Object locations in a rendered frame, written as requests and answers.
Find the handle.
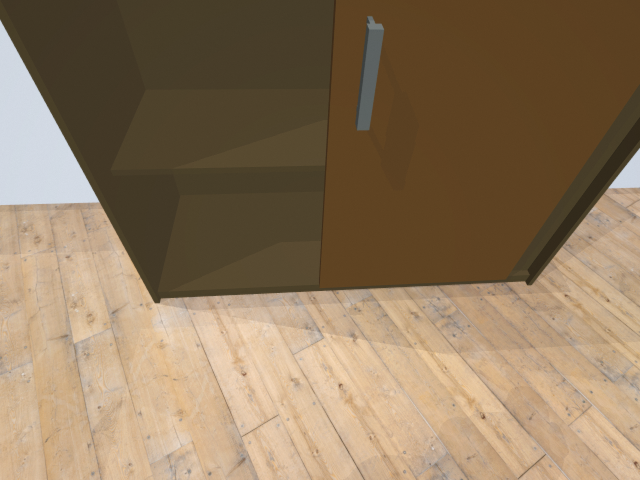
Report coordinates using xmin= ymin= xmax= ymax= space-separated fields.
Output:
xmin=355 ymin=16 xmax=384 ymax=130

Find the wardrobe door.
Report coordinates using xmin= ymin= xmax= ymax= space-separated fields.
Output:
xmin=319 ymin=0 xmax=640 ymax=288
xmin=512 ymin=84 xmax=640 ymax=271

